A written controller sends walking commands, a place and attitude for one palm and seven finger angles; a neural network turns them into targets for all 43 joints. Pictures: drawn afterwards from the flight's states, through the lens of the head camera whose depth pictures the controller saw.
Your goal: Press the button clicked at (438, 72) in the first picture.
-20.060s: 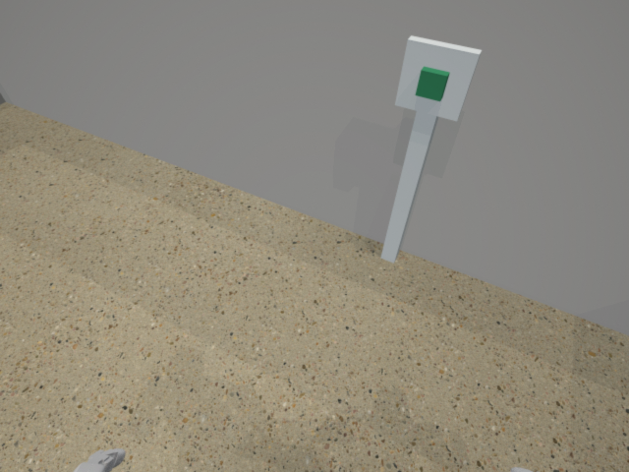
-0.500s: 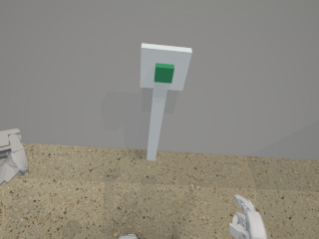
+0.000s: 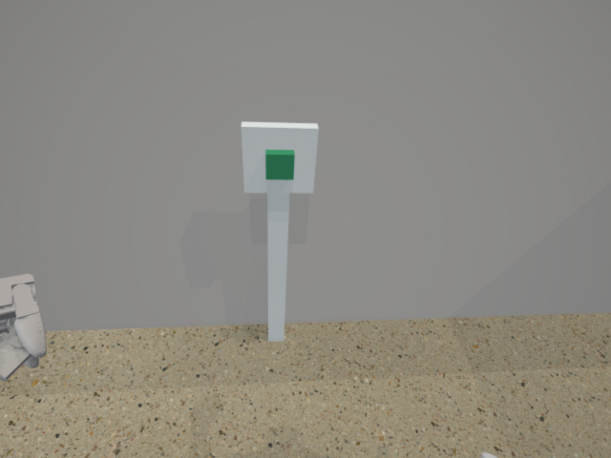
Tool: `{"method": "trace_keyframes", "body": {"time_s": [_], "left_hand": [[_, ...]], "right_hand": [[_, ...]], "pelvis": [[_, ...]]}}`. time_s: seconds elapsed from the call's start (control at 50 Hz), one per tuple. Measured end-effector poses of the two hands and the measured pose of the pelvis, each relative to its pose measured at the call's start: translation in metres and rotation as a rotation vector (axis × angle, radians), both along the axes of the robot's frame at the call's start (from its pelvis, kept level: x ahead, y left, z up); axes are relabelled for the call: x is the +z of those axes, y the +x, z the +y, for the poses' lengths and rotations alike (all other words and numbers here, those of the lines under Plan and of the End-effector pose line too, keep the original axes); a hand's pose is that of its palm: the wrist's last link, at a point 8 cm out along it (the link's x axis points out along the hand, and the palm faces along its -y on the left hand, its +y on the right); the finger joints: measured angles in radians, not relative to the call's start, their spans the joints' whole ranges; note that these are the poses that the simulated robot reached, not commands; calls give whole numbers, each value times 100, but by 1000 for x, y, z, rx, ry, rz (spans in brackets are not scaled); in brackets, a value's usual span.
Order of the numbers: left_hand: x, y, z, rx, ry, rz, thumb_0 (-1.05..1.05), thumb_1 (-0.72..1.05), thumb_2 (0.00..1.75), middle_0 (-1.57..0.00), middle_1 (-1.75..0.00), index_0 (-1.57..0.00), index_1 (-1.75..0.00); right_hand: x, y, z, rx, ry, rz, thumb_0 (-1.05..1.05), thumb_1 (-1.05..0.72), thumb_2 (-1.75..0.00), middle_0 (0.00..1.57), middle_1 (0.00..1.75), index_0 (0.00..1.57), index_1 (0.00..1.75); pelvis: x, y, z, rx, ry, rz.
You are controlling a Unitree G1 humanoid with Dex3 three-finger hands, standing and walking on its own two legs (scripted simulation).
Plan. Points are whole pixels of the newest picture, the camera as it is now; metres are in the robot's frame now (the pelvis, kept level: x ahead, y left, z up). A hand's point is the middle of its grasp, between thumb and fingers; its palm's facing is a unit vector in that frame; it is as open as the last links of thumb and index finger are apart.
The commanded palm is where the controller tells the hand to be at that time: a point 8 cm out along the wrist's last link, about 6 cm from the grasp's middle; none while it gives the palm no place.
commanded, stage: stop stepping back and stand still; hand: left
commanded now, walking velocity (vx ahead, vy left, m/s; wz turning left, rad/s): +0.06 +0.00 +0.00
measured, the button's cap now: (279, 164) +0.78 +0.09 +0.04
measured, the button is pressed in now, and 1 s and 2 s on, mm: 0 0 0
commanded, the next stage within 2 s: let the arm hang, fingers relaxed in 0.46 s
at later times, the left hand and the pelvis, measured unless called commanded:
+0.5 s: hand out of the picture +0.14 +0.30 +0.19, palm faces +0.51 -0.75 -0.41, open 3.1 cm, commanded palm +0.10 +0.31 +0.20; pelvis -0.03 +0.03 +0.03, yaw +0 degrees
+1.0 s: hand out of the picture -0.04 +0.29 -0.14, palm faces +0.10 -0.95 -0.28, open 4.2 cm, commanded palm none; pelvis -0.05 +0.07 +0.02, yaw +6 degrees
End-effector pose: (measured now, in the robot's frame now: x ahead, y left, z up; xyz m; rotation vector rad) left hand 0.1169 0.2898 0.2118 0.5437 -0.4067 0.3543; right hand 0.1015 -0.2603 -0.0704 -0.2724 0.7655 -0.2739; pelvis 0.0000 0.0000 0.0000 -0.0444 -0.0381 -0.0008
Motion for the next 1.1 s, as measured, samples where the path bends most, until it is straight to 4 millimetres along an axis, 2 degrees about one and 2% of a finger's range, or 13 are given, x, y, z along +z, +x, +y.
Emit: {"method": "trace_keyframes", "body": {"time_s": [0.1,0.16,0.24,0.34,0.44,0.52,0.58,0.66,0.74,0.8,0.88,0.96,1.1], "left_hand": [[-34,12,20,66,-157,-45,1,89,90,-132,-150,-131,-150],[-40,27,18,15,-175,-43,1,89,90,-131,-150,-131,-150],[-13,28,4,-83,-69,-12,2,89,90,-131,-150,-131,-150],[24,-10,-7,-132,118,58,2,89,90,-131,-150,-130,-150],[22,-30,21,35,27,75,1,88,90,-131,-150,-131,-150],[-13,-20,51,201,-124,145,1,89,90,-131,-150,-131,-150],[-46,-7,56,194,-187,227,1,89,90,-131,-150,-130,-150],[-163,7,53,149,-307,724,0,90,90,-128,-148,-128,-148],[-268,-34,19,128,-426,1169,1,91,90,-120,-140,-119,-141],[-314,-81,-4,147,-523,1374,1,91,90,-112,-133,-111,-132],[-326,-121,19,271,-577,1468,2,90,90,-99,-125,-99,-118],[-325,-153,36,346,-598,1566,2,90,90,-86,-108,-85,-103],[-316,-181,53,407,-595,1640,1,91,90,-61,-78,-60,-76]], "right_hand": [[-12,-15,-2,-11,-57,45,2,-91,-89,20,30,20,30],[-9,-12,10,-8,-58,13,2,-91,-89,20,30,20,30],[6,-4,41,40,15,-71,2,-91,-89,20,30,20,30],[16,2,70,104,130,-126,2,-91,-89,20,30,21,30],[13,1,75,113,142,-27,1,-90,-89,21,30,21,30],[10,6,71,134,91,5,1,-90,-89,21,30,21,30],[3,15,68,167,48,14,1,-90,-89,21,30,21,30],[-15,14,66,183,57,103,1,-91,-89,20,30,21,30],[-30,-6,68,167,83,183,1,-91,-89,20,30,21,30],[-40,-30,70,135,98,283,1,-91,-89,20,30,20,30],[-47,-67,78,114,106,448,1,-91,-89,20,30,20,30],[-49,-98,91,97,127,557,1,-91,-89,20,30,20,30],[-50,-117,105,78,156,600,1,-91,-89,20,30,21,30]], "pelvis": [[-10,-1,12,30,-15,-47],[-15,-7,18,18,-1,-52],[-4,-30,19,-4,19,-30],[8,-46,19,-30,37,8],[24,-33,26,-28,77,52],[27,-29,36,14,80,63],[20,-29,49,42,53,64],[12,-42,60,70,55,58],[6,-49,55,77,85,39],[3,-50,52,96,70,15],[8,-47,54,106,43,10],[17,-47,62,103,33,12],[25,-53,74,92,38,5]]}}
